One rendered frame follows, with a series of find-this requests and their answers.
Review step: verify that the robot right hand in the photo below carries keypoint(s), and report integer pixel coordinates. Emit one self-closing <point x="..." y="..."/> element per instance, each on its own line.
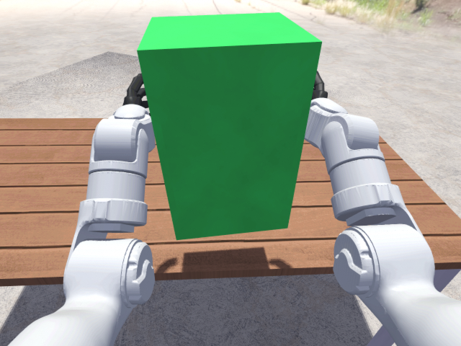
<point x="318" y="90"/>

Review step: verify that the robot right forearm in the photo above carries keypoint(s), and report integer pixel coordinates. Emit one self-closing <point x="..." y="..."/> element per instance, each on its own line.
<point x="363" y="193"/>

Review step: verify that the robot right upper arm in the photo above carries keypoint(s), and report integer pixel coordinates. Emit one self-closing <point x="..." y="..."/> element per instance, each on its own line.
<point x="391" y="269"/>

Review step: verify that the table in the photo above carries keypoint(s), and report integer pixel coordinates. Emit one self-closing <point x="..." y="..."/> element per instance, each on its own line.
<point x="44" y="173"/>

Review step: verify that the robot left hand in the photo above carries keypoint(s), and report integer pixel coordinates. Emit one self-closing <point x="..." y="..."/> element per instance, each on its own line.
<point x="135" y="93"/>

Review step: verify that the carton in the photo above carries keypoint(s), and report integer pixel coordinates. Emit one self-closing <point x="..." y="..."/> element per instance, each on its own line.
<point x="229" y="97"/>

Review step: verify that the robot left upper arm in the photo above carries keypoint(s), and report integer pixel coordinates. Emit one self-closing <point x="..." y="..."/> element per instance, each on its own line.
<point x="105" y="280"/>

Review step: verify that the robot left forearm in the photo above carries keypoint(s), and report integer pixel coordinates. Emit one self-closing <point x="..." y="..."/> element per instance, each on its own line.
<point x="117" y="176"/>

